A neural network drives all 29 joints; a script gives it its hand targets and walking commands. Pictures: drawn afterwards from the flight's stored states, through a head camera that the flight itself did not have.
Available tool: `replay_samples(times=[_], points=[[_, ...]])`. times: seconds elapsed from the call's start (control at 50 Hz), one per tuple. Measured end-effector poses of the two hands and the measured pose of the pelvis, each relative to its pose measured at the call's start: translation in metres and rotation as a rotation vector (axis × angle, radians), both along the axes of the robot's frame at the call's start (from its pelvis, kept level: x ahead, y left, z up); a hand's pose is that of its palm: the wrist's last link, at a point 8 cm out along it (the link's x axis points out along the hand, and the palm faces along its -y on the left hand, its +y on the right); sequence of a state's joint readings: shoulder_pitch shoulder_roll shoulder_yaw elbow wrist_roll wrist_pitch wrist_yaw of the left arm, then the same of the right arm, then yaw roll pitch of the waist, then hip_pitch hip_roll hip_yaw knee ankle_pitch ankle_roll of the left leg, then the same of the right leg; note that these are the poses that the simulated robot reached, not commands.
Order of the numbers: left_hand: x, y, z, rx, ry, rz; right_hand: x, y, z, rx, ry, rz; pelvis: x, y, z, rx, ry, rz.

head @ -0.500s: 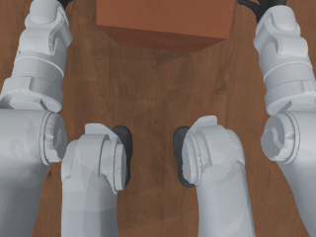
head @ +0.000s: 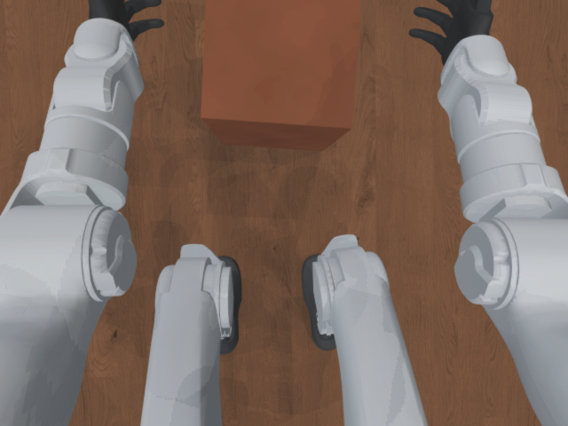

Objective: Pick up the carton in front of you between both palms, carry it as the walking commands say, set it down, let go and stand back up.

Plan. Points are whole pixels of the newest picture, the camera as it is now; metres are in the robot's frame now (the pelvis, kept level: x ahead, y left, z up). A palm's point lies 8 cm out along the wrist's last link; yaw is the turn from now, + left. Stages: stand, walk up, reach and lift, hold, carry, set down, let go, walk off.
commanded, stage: set down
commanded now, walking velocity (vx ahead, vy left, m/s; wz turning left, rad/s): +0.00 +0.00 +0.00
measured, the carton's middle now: (278, 79) +0.58 -0.03 -0.32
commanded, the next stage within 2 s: let go in 0.58 s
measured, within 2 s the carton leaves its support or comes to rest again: neither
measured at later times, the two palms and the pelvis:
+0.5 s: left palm out of the picture +0.57 +0.17 +0.05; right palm out of the picture +0.54 -0.22 +0.05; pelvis +0.03 +0.01 +0.14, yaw +0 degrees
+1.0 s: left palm out of the picture +0.46 +0.20 +0.15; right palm out of the picture +0.44 -0.24 +0.15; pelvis +0.08 +0.00 +0.26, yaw +1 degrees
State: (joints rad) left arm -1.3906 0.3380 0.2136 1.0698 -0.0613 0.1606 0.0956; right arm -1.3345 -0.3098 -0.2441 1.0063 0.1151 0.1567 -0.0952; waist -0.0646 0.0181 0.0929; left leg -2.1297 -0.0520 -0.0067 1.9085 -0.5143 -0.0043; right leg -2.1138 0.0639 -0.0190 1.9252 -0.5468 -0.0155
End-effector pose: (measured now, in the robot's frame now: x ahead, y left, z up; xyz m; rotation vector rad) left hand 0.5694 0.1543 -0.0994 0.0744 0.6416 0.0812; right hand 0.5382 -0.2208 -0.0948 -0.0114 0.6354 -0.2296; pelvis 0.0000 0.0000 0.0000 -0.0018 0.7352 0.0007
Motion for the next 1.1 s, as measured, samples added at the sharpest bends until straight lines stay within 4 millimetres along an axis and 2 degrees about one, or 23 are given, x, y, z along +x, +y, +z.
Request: replay_samples(times=[0.22, 0.38, 0.52, 0.66, 0.76, 0.86, 1.0, 1.1], points=[[0.004, 0.013, 0.057, 0.005, -0.036, -0.005, 0.003, -0.003, 0.053, -0.014, -0.015, 0.023, 0.009, 0.004, 0.052, -0.006, 0.069, 0.010], [0.005, 0.014, 0.108, 0.002, -0.027, -0.016, 0.006, -0.002, 0.110, -0.004, -0.021, 0.034, 0.020, 0.006, 0.102, -0.012, 0.078, 0.010], [0.001, 0.015, 0.151, 0.000, -0.015, -0.014, 0.002, -0.001, 0.152, -0.001, -0.010, 0.039, 0.029, 0.007, 0.145, -0.009, 0.077, 0.010], [-0.001, 0.021, 0.191, 0.019, -0.016, -0.010, 0.006, -0.001, 0.191, -0.014, -0.017, 0.071, 0.038, 0.007, 0.182, -0.007, 0.059, 0.009], [-0.024, 0.025, 0.207, 0.068, 0.016, -0.018, -0.013, -0.004, 0.206, -0.059, 0.033, 0.113, 0.050, 0.006, 0.209, -0.004, 0.033, 0.014], [-0.065, 0.032, 0.219, 0.093, 0.065, -0.014, -0.050, -0.006, 0.217, -0.086, 0.107, 0.169, 0.064, 0.003, 0.236, 0.005, -0.019, 0.013], [-0.111, 0.048, 0.250, 0.105, 0.093, -0.016, -0.094, -0.016, 0.249, -0.088, 0.137, 0.180, 0.083, 0.001, 0.263, 0.006, -0.111, 0.014], [-0.141, 0.052, 0.273, 0.086, 0.102, -0.025, -0.125, -0.018, 0.273, -0.090, 0.144, 0.187, 0.096, 0.000, 0.278, 0.007, -0.200, 0.012]])
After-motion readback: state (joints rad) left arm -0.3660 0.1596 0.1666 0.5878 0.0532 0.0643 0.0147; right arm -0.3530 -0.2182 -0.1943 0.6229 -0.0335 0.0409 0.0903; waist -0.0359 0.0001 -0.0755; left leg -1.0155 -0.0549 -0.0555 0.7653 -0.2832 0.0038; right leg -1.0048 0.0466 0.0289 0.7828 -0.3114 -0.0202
